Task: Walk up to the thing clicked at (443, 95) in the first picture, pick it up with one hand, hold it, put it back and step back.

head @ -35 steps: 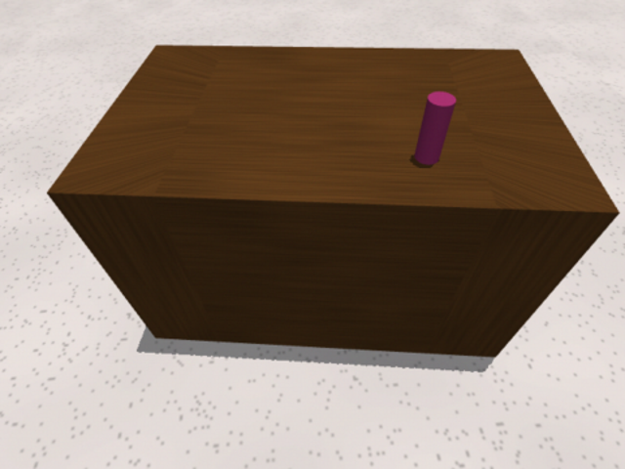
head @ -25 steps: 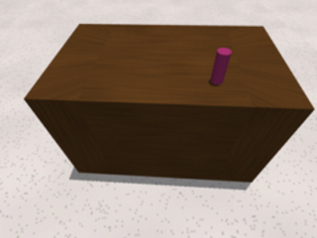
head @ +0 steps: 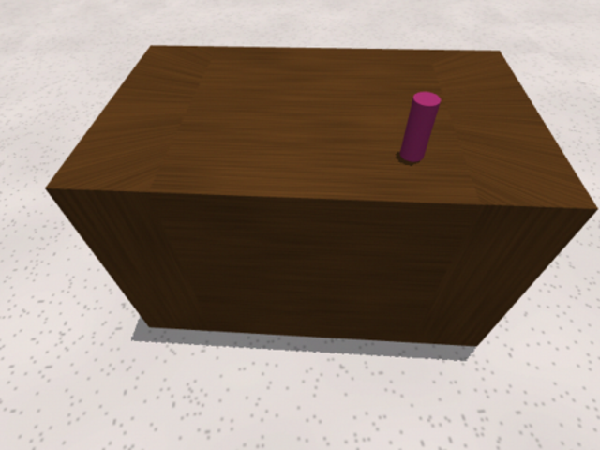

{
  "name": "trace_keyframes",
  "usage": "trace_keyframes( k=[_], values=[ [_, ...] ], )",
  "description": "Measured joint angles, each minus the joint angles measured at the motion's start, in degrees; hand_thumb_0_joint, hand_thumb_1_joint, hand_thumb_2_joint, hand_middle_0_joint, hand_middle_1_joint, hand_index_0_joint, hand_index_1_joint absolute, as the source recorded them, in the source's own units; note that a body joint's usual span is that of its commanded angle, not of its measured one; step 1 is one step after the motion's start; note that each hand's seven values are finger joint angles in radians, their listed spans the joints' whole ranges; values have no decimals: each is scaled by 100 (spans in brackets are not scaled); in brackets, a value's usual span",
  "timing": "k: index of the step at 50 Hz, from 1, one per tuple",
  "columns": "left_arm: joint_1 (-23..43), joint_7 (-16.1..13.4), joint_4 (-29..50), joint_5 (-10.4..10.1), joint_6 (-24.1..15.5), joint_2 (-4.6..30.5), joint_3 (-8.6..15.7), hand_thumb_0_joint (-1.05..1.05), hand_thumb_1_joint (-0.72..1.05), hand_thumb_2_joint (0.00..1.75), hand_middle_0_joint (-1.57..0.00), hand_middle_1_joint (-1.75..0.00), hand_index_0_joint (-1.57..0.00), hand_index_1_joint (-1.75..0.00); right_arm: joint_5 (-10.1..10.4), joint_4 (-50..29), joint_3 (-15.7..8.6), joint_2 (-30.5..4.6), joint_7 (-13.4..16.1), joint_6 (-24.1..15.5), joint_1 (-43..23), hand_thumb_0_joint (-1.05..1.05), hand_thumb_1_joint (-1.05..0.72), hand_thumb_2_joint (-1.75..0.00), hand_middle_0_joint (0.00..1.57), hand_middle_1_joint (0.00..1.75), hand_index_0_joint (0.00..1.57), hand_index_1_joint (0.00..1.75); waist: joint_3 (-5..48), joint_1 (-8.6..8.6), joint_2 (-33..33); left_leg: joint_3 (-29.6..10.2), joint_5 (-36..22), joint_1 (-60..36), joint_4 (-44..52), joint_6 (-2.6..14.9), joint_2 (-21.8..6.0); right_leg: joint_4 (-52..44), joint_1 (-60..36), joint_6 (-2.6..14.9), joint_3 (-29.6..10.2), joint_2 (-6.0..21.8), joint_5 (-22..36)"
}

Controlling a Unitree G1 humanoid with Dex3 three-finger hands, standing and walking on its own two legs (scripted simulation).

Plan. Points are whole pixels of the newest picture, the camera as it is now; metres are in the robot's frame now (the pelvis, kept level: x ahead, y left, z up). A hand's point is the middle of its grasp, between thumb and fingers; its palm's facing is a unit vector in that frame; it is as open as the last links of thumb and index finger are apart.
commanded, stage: stand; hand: right
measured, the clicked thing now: (418, 128) +0.74 -0.25 -0.01
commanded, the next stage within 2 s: walk up in 0.42 s
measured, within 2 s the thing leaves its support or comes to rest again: neither
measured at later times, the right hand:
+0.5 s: hand out of the picture +0.08 -0.25 -0.16, palm faces -0.02 +0.94 -0.33, open 7.4 cm
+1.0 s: hand (509, 418) +0.20 -0.30 -0.16, palm faces -0.04 +0.95 -0.30, open 7.4 cm
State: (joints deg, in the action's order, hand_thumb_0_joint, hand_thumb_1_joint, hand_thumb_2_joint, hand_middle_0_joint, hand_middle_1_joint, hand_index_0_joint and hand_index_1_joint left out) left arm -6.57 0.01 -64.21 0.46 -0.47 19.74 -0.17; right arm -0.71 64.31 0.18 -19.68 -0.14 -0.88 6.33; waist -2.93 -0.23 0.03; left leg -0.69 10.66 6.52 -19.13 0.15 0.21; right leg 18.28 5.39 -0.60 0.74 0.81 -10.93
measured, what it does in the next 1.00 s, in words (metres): walks ahead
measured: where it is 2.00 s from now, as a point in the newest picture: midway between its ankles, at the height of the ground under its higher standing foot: (302, 447)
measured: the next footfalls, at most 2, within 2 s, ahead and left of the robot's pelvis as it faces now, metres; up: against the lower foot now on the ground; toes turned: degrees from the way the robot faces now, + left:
left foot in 1.12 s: +0.33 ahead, +0.10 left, +0.00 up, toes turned +1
right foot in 1.48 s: +0.32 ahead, -0.11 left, +0.00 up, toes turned -3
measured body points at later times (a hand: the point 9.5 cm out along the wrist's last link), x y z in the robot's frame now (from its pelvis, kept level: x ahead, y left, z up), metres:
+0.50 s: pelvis +0.01 +0.00 +0.00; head +0.01 +0.00 +0.45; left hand +0.07 +0.31 -0.13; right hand +0.08 -0.30 -0.13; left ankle +0.00 +0.12 -0.75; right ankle -0.01 -0.12 -0.74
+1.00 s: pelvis +0.13 -0.03 -0.01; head +0.16 -0.05 +0.44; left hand +0.16 +0.29 -0.11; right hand +0.20 -0.35 -0.14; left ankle +0.25 +0.11 -0.71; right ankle +0.05 -0.13 -0.75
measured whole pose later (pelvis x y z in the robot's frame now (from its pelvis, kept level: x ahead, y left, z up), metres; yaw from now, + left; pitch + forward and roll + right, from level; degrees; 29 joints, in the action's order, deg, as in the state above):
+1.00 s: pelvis +0.13 -0.03 -0.01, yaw -2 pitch -4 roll -1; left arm -20.2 0.4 -49.8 0.7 -4.5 21.2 3.1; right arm -1.8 50.9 -4.4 -23.4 -4.5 1.4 12.5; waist -8.1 -1.3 4.2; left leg -2.8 11.5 27.3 -42.7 0.9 -2.7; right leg 21.6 -0.6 2.0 3.4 -1.9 -18.5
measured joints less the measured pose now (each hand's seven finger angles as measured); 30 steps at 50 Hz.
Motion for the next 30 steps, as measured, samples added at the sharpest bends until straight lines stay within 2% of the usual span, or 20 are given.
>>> trace_keyframes(
  k=[21,23,25,27,28,30],
  values=[
    [-49,1,-1,6,7,3,6,0,90,90,-20,-30,-20,-30,0,-10,13,-15,2,-2,17,1,-90,-90,20,30,21,30,0,-13,0,-10,-14,-38,45,14,26,-16,-31,-16,11,27,-8],
    [-154,79,105,43,-25,21,88,0,90,90,-20,-30,-20,-30,-66,-132,-88,-26,-87,-4,96,1,-90,-90,20,30,21,30,23,-23,-1,18,292,40,-222,114,26,266,63,68,-11,19,-309],
    [-338,149,217,89,-59,66,171,0,90,90,-20,-30,-20,-30,-116,-282,-188,-60,-162,-20,257,1,-90,-90,20,30,21,30,122,-35,-13,43,751,123,-538,212,47,728,222,186,-70,13,-920],
    [-491,182,319,107,-71,142,237,1,90,90,-20,-30,-20,-30,-143,-434,-274,-101,-210,-53,397,1,-90,-90,20,30,21,30,156,-31,-35,84,670,151,-640,251,58,1188,416,280,-111,3,-1243],
    [-545,186,363,112,-73,186,265,1,90,90,-20,-30,-20,-30,-157,-506,-318,-119,-227,-77,439,0,-90,-90,20,30,21,30,116,-22,-42,119,492,139,-648,246,44,1474,553,288,-91,-4,-1341],
    [-630,200,416,122,-66,294,314,1,90,90,-20,-30,-20,-30,-174,-641,-386,-116,-248,-112,536,0,-90,-90,20,30,21,30,18,25,-129,198,578,61,-654,196,60,1932,839,282,-90,30,-1598]
  ],
)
